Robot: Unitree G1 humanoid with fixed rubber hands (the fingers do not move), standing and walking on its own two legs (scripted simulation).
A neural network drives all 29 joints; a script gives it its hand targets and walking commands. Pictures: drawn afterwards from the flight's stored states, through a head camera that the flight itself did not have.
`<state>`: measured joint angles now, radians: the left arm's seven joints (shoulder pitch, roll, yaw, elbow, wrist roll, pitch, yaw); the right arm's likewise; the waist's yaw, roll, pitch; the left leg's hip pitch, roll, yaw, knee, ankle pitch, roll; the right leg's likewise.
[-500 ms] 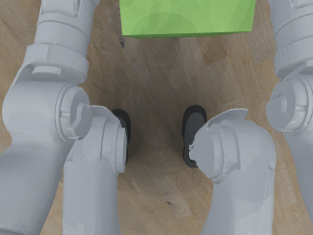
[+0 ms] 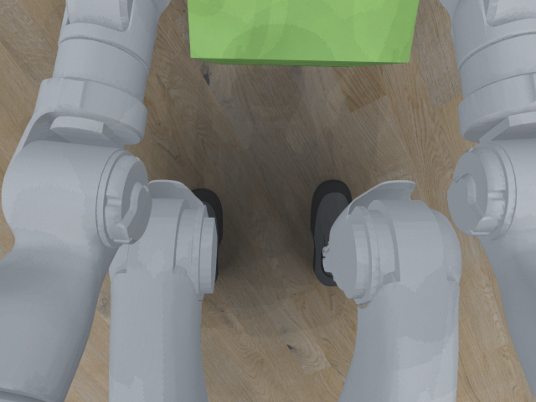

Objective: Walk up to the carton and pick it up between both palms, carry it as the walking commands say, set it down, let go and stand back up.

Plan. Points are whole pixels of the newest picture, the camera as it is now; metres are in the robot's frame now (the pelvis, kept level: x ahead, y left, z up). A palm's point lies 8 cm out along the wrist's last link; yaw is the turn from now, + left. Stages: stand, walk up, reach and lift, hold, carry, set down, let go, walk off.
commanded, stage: reach and lift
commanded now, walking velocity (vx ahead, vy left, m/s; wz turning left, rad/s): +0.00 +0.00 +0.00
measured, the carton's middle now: out of the picture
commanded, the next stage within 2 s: none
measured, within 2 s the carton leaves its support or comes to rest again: leaves its support in 0.04 s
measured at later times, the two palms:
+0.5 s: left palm out of the picture +0.57 +0.10 -0.11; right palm out of the picture +0.56 -0.19 -0.12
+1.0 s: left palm out of the picture +0.55 +0.10 -0.05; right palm out of the picture +0.55 -0.19 -0.06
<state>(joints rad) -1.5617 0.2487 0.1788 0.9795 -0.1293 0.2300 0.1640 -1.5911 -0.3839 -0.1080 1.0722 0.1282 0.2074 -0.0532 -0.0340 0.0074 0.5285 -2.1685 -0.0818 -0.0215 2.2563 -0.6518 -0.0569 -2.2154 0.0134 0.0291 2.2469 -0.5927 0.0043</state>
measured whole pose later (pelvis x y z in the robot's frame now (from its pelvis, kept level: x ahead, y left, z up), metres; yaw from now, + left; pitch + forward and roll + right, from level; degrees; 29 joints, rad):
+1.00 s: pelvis -0.02 +0.00 +0.08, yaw -1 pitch +30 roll +2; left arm -1.50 0.09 0.45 0.68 0.08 0.34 0.18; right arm -1.56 -0.30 -0.23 0.84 -0.04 0.40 -0.11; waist -0.02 0.03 0.52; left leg -1.95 -0.07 -0.02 1.99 -0.57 -0.04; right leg -1.99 0.04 0.05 1.98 -0.51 0.02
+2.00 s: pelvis -0.04 +0.01 +0.17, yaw -2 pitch +23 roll +1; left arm -1.33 0.00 0.48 0.49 0.14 0.41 0.15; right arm -1.37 -0.19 -0.30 0.63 -0.12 0.49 -0.10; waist -0.01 0.03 0.52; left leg -1.60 -0.07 -0.03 1.67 -0.48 -0.03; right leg -1.63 0.03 0.05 1.66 -0.43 0.02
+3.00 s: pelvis +0.01 +0.00 +0.28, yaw -1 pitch +26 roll +0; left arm -0.89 -0.13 0.55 0.71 0.31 0.37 0.08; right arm -0.90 0.02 -0.43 0.78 -0.29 0.45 -0.09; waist 0.01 0.04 -0.10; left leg -1.29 -0.06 -0.08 1.25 -0.42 -0.03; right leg -1.31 0.03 0.03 1.23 -0.37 0.01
